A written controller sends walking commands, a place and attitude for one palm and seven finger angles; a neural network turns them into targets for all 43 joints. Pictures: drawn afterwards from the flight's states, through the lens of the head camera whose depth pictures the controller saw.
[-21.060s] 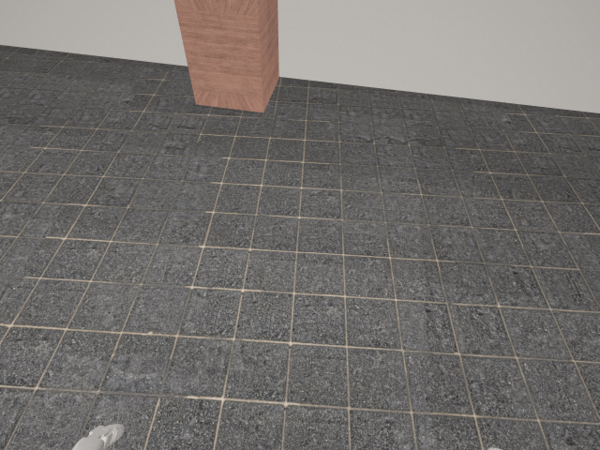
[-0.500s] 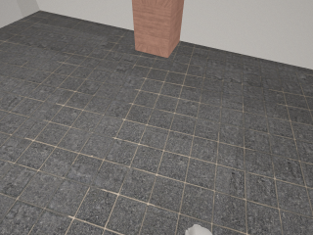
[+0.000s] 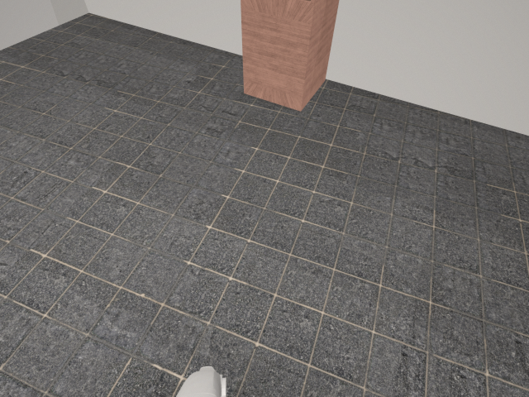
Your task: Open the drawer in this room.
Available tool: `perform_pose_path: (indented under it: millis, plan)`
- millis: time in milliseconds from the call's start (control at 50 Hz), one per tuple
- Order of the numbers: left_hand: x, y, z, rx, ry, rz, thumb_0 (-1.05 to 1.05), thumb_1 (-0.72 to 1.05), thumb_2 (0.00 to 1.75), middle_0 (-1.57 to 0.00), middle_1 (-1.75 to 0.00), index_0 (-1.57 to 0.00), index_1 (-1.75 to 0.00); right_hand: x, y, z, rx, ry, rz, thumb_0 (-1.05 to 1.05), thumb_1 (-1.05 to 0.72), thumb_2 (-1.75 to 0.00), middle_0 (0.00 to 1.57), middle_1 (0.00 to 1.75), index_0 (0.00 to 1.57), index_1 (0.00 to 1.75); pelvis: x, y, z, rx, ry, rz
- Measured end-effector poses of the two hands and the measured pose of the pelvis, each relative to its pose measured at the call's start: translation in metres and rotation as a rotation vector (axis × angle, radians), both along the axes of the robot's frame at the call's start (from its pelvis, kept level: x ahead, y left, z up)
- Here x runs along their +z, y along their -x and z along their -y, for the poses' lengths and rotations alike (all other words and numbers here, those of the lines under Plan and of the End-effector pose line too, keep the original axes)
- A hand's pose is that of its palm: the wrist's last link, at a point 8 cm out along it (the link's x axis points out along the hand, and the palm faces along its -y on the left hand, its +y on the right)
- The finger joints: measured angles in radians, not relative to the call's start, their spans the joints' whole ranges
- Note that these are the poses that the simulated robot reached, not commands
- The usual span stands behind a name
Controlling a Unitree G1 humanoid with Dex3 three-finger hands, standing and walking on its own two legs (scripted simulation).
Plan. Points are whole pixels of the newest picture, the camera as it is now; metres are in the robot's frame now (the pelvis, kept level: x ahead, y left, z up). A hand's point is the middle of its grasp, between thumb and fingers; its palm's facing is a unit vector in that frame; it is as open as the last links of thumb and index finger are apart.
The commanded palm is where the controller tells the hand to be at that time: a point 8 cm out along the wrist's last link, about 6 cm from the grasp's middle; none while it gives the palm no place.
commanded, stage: turn or walk to find it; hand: left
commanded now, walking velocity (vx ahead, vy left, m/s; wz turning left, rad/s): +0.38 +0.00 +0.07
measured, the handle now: out of the picture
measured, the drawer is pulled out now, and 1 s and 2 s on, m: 0.00 0.00 0.00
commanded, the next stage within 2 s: stand and wait in 1.32 s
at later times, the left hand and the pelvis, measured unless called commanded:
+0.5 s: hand (171, 291) +0.33 +0.22 -0.16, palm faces +0.01 -0.98 -0.20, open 7.4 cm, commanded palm none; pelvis +0.23 +0.03 +0.00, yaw +0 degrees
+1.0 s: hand (219, 259) +0.41 +0.13 -0.16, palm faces +0.11 -0.97 -0.22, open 7.2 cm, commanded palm none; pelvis +0.45 -0.05 +0.00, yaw +2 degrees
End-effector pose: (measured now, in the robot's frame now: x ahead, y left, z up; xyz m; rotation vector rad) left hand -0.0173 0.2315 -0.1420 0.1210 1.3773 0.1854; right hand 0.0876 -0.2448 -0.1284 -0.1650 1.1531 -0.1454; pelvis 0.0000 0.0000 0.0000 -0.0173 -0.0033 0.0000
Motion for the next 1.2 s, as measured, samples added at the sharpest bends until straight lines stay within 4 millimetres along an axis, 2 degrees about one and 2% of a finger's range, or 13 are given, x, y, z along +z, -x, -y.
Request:
perform_pose_path:
  millis: [140,180,220,260,340,440,560,660,720,780,940,1080,1200]
  plan:
    - [-0.022,-0.012,-0.008,0.089,0.072,-0.136,0.0,0.92,0.9,-0.2,-0.3,-0.2,-0.3,-0.003,-0.111,-0.044,0.114,0.01,0.054,0.0,-0.91,-0.9,0.2,0.29,0.19,0.29,-0.015,-0.072,-0.028,0.02,0.02,-0.004]
    - [-0.026,-0.027,-0.016,0.087,0.083,-0.168,0.0,0.91,0.9,-0.2,-0.3,-0.2,-0.3,-0.007,-0.128,-0.057,0.115,0.008,0.069,0.0,-0.91,-0.9,0.2,0.3,0.2,0.29,-0.019,-0.09,-0.037,0.015,0.007,0.003]
    - [-0.023,-0.052,-0.024,0.064,0.08,-0.167,0.01,0.91,0.9,-0.2,-0.3,-0.2,-0.3,-0.008,-0.133,-0.065,0.089,-0.002,0.06,0.0,-0.91,-0.9,0.2,0.3,0.2,0.29,-0.016,-0.106,-0.043,0.003,0.008,0.011]
    - [-0.018,-0.087,-0.034,0.038,0.067,-0.134,0.01,0.91,0.9,-0.2,-0.3,-0.2,-0.3,-0.007,-0.128,-0.069,0.044,-0.013,0.025,0.0,-0.91,-0.9,0.2,0.3,0.2,0.3,-0.01,-0.122,-0.047,-0.002,0.009,0.013]
    - [-0.007,-0.171,-0.049,-0.018,0.031,-0.016,0.01,0.91,0.9,-0.2,-0.3,-0.2,-0.3,0.0,-0.119,-0.052,-0.046,0.029,-0.037,-0.03,-0.96,-0.89,0.21,0.3,0.2,0.3,0.0,-0.154,-0.048,-0.007,-0.006,0.007]
    - [0.006,-0.279,-0.049,-0.057,-0.003,0.143,0.01,0.91,0.9,-0.19,-0.3,-0.2,-0.3,-0.003,-0.096,-0.042,-0.097,0.021,-0.204,-0.02,-0.95,-0.9,0.2,0.3,0.2,0.3,0.003,-0.2,-0.039,-0.004,-0.029,-0.002]
    - [0.015,-0.394,-0.018,-0.138,-0.021,0.248,0.01,0.91,0.9,-0.19,-0.3,-0.2,-0.3,-0.018,-0.091,-0.037,-0.163,-0.053,-0.368,0.0,-0.92,-0.9,0.2,0.3,0.2,0.3,-0.005,-0.26,-0.014,-0.011,-0.053,-0.011]
    - [0.007,-0.467,0.02,-0.187,-0.043,0.306,0.0,0.91,0.9,-0.19,-0.3,-0.2,-0.3,-0.044,-0.121,-0.02,-0.182,-0.12,-0.458,0.0,-0.91,-0.9,0.2,0.3,0.2,0.3,-0.025,-0.315,0.019,-0.019,-0.047,-0.006]
    - [0.007,-0.473,0.037,-0.15,-0.038,0.288,0.0,0.91,0.9,-0.19,-0.3,-0.2,-0.3,-0.046,-0.169,-0.004,-0.153,-0.122,-0.426,0.01,-0.91,-0.9,0.2,0.3,0.2,0.29,-0.021,-0.337,0.032,-0.003,-0.046,0.008]
    - [0.01,-0.462,0.046,-0.083,-0.033,0.223,0.0,0.92,0.9,-0.2,-0.3,-0.2,-0.3,-0.04,-0.235,0.015,-0.107,-0.101,-0.326,0.01,-0.91,-0.9,0.2,0.3,0.2,0.29,-0.01,-0.359,0.041,0.006,-0.044,0.012]
    - [0.016,-0.43,0.043,0.024,-0.054,0.038,-0.01,0.94,0.9,-0.2,-0.3,-0.2,-0.3,-0.016,-0.406,0.039,0.004,-0.051,-0.071,0.0,-0.91,-0.9,0.2,0.29,0.2,0.29,0.003,-0.424,0.05,0.022,-0.028,-0.002]
    - [0.007,-0.415,0.061,0.114,0.032,-0.132,0.0,0.92,0.9,-0.2,-0.3,-0.2,-0.3,-0.004,-0.522,0.018,0.109,-0.033,0.008,0.0,-0.91,-0.9,0.2,0.29,0.19,0.29,0.001,-0.484,0.037,0.041,-0.009,-0.011]
    - [-0.008,-0.433,0.058,0.178,0.104,-0.258,0.0,0.91,0.9,-0.2,-0.3,-0.2,-0.3,-0.011,-0.61,-0.026,0.191,-0.022,0.046,0.0,-0.91,-0.9,0.2,0.3,0.2,0.29,-0.014,-0.546,0.008,0.053,0.0,-0.016]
